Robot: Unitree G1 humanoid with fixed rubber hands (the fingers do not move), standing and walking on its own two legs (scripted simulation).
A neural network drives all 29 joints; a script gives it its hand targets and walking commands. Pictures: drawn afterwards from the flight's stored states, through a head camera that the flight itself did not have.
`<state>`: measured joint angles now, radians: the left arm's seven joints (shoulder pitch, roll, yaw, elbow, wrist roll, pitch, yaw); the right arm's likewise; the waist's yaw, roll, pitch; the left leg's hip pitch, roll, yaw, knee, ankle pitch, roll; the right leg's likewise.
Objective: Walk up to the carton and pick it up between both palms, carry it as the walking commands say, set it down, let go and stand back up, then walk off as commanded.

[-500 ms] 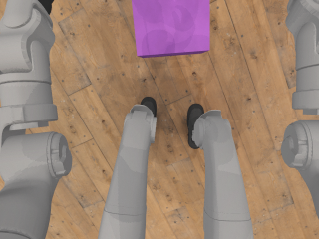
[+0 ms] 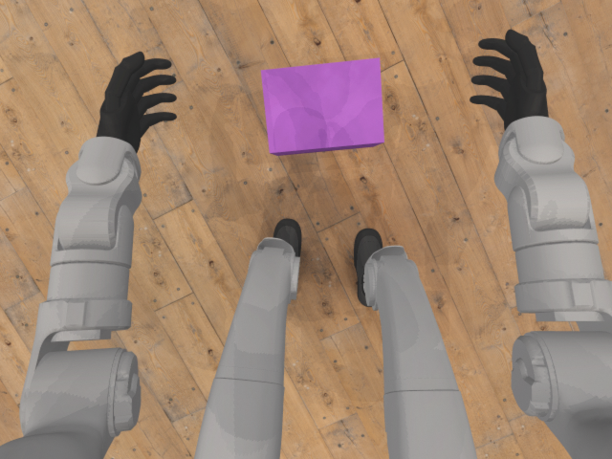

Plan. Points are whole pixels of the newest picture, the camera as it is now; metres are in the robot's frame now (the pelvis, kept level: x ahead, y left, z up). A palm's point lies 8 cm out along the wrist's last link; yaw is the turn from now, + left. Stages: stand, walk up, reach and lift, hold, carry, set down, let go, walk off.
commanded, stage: let go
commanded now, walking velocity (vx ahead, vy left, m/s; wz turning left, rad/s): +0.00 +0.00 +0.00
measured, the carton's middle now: (322, 112) +0.51 +0.03 -0.60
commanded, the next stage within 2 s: stand in 1.14 s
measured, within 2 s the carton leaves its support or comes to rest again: neither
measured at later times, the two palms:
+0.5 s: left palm (56, 301) +0.27 +0.24 +0.00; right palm out of the picture +0.30 -0.21 +0.00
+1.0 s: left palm (56, 322) +0.26 +0.22 +0.02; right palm out of the picture +0.26 -0.24 +0.02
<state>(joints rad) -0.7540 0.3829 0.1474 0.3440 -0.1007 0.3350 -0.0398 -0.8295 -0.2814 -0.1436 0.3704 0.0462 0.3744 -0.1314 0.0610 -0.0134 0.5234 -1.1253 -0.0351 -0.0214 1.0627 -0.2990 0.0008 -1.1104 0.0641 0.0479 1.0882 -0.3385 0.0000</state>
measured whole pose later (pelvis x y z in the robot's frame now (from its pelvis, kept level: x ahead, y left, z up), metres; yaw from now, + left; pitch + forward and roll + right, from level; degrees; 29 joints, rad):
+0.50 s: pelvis +0.07 +0.00 +0.08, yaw +1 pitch +3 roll +0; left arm 0.07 0.21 0.05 0.44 0.00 0.09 -0.08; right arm 0.00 -0.15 -0.11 0.50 -0.05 0.09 0.02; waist 0.03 0.00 0.15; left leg -0.44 -0.05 -0.03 0.67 -0.29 0.01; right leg -0.42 0.04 0.06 0.69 -0.33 -0.01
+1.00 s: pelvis +0.11 -0.01 +0.09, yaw +1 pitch -9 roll +0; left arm 0.23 0.21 0.04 0.40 0.04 0.16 -0.07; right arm 0.24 -0.18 -0.07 0.43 -0.03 0.14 0.07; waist 0.00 -0.01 0.18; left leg -0.06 -0.02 -0.05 0.52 -0.30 0.00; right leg -0.03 0.05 0.04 0.52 -0.33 -0.03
